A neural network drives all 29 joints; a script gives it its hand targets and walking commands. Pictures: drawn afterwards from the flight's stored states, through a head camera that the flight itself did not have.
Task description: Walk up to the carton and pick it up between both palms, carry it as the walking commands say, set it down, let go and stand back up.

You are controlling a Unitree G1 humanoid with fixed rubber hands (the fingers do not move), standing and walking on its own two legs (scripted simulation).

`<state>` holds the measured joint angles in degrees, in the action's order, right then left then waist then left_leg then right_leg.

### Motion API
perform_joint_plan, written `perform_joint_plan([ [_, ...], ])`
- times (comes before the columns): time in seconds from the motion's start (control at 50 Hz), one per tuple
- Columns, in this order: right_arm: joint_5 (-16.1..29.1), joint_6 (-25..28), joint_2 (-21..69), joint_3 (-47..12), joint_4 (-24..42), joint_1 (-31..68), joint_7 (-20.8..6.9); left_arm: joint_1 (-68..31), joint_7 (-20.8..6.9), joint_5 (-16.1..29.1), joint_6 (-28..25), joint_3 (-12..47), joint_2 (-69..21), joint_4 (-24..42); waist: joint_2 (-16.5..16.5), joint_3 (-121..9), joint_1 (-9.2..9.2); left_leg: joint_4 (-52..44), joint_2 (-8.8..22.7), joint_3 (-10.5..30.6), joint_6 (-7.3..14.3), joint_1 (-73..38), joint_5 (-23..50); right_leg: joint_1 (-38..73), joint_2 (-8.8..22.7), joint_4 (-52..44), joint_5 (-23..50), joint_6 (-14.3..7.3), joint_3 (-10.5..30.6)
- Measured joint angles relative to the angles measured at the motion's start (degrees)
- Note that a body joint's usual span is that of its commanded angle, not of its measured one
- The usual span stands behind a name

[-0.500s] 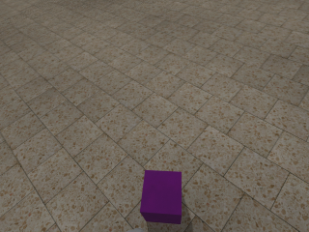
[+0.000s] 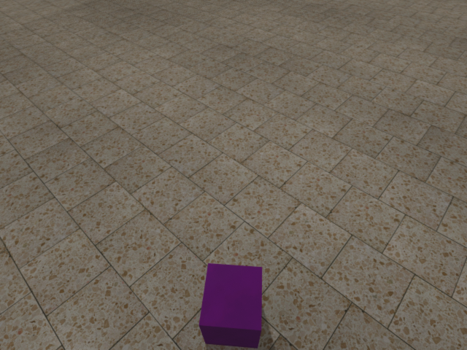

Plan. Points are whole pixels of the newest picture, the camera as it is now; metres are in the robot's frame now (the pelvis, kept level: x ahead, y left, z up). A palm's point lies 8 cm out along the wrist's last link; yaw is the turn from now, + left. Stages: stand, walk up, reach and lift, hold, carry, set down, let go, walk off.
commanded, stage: walk up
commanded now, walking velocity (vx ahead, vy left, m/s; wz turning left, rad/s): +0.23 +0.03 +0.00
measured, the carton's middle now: (233, 306) +0.41 +0.04 -0.64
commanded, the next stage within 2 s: stand in 1.18 s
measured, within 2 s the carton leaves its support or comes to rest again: neither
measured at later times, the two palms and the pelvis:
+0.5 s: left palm out of the picture +0.05 +0.25 -0.13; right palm out of the picture +0.09 -0.23 -0.14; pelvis +0.02 +0.01 +0.00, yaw +1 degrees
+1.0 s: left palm out of the picture +0.04 +0.28 -0.13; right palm out of the picture +0.05 -0.18 -0.15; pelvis +0.00 +0.04 +0.00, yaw -2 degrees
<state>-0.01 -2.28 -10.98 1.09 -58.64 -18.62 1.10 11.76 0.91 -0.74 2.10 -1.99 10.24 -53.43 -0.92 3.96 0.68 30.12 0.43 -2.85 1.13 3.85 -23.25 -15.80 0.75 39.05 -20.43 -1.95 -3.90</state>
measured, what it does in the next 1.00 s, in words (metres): steps on the spot: right foot, then left foot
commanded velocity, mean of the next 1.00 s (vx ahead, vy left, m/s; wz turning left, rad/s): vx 0.02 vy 0.04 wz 0.00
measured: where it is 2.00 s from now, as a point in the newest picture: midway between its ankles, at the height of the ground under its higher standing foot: outside the picture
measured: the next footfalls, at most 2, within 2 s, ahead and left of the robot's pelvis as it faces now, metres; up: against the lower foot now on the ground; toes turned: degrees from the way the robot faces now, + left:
right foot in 0.08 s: +0.07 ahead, -0.11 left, +0.00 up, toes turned -5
left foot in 0.56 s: +0.08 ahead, +0.15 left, +0.00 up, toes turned -3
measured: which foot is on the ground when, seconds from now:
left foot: down 0.00-0.10, up 0.12-0.54, down 0.56-1.00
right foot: up 0.00-0.06, down 0.08-0.58, up 0.60-0.92, down 0.94-1.00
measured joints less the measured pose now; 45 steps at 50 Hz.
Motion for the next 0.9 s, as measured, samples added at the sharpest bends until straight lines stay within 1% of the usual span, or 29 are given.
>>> perform_joint_plan([
  [0.06,0.0,0.32,0.03,-0.01,-0.82,-1.54,0.0,0.01,-0.12,0.0,-0.95,0.0,0.01,0.02,-0.02,-0.01,0.19,-0.02,-0.11,-0.61,-0.35,-0.47,-0.96,0.14,0.33,-1.82,0.51,0.02,0.01],
  [0.08,0.0,0.34,0.02,0.0,-1.1,-1.73,0.0,0.0,-0.13,0.0,-1.35,0.05,-0.03,0.01,0.11,0.03,0.26,0.02,-0.16,-0.84,-0.65,-0.56,-1.32,0.28,0.4,-2.93,2.85,-0.02,0.01],
  [0.12,0.0,0.44,0.17,-0.01,-1.48,-1.7,0.0,0.0,-0.13,0.0,-2.46,0.38,-0.11,0.03,0.88,0.09,0.42,1.82,0.37,-0.88,-0.74,0.4,-0.88,0.35,-0.02,-2.96,2.32,-0.49,-0.28],
  [0.2,0.0,0.49,0.07,0.04,-1.48,-0.72,0.0,0.02,-0.01,0.0,-3.63,1.06,-0.12,-0.01,0.68,0.15,-0.11,15.09,-1.11,-0.95,-0.74,8.1,-3.97,0.38,1.55,-3.68,1.25,-1.11,-0.3],
  [0.24,0.0,0.49,-0.16,0.19,-1.46,0.49,0.01,0.32,0.41,0.0,-3.82,1.02,-0.12,-0.01,0.68,0.14,-0.61,19.46,-1.33,-0.89,-0.74,12.25,-4.0,0.38,2.29,-4.33,1.44,-1.11,-0.33],
  [0.28,0.0,0.42,-0.41,0.43,-1.45,1.96,0.01,1.03,0.85,0.0,-3.78,1.01,-0.13,-0.03,0.7,0.12,-1.12,21.86,-0.87,-0.84,-0.74,15.9,-4.03,0.37,2.81,-4.71,1.61,-0.91,-0.36],
  [0.36,0.0,0.43,-0.45,0.43,-1.33,5.77,0.0,2.93,0.98,0.0,-2.66,1.33,-0.14,-0.21,0.74,0.05,-1.3,20.06,1.22,-0.42,-0.74,19.47,-4.06,0.33,2.36,-4.88,1.85,-0.48,-0.43],
  [0.44,0.0,-0.11,-0.81,0.51,-0.85,8.15,0.0,3.32,1.23,0.0,-1.82,1.68,-0.19,-0.19,0.74,0.04,-2.13,19.54,1.01,-0.47,-0.74,20.58,-4.04,0.33,2.47,-4.88,2.13,0.31,-0.39],
  [0.5,0.0,-0.45,-0.96,0.51,-0.46,9.2,0.0,3.32,1.52,0.0,-1.33,1.39,-0.19,-0.2,0.75,0.01,-2.48,18.42,1.28,-0.43,-0.74,19.78,-3.79,0.3,2.72,-4.88,2.34,1.48,-0.41],
  [0.54,0.0,-0.46,-0.98,0.5,-0.19,9.26,0.0,3.33,1.52,0.0,-0.82,1.27,-0.21,-0.2,0.81,-0.06,-2.39,12.16,1.58,-0.37,-0.74,16.72,0.05,0.26,2.71,-4.72,2.37,2.52,-0.46],
  [0.56,0.0,-0.46,-1.07,0.5,-0.19,9.18,0.0,3.34,1.52,0.0,-0.47,1.27,-0.21,-0.2,1.19,-0.09,-2.32,7.37,2.25,-0.26,-0.74,14.23,2.89,0.25,2.35,-4.29,2.19,3.1,-0.59],
  [0.58,0.0,-0.45,-0.89,0.5,-0.22,9.16,0.0,3.23,1.53,0.0,-0.2,1.09,-0.09,-0.22,1.15,0.13,-1.99,5.72,2.54,-0.32,-0.71,13.57,7.13,0.13,2.18,-3.22,1.18,3.34,-0.53],
  [0.62,0.0,-0.29,0.37,0.32,-0.22,8.56,-0.01,3.19,1.53,0.0,0.74,0.64,0.38,-0.23,-0.35,0.2,-1.55,5.89,1.72,-0.64,-0.34,12.84,6.79,0.11,2.02,-0.34,-3.05,3.36,0.86],
  [0.64,0.0,-0.24,0.83,0.16,-0.23,8.24,-0.01,3.2,1.52,0.0,1.08,0.55,0.4,-0.22,-0.58,0.2,-1.52,5.57,1.65,-0.64,-0.1,12.34,6.27,0.1,1.68,0.99,-3.48,3.36,1.04],
  [0.74,0.0,0.18,2.46,-0.46,-0.21,8.02,-0.01,3.2,1.47,0.0,1.88,0.57,0.4,-0.19,-0.63,0.22,-1.55,3.58,1.44,-1.14,0.73,11.1,6.69,0.07,1.19,4.91,-3.53,3.36,1.1],
  [0.9,0.0,0.83,2.89,-0.65,-0.22,8.03,0.22,3.2,1.47,0.0,1.42,0.57,0.41,-0.16,-0.64,0.22,-1.47,3.54,0.17,-3.42,1.15,12.18,7.44,0.13,1.19,4.04,-3.56,3.36,1.24],
])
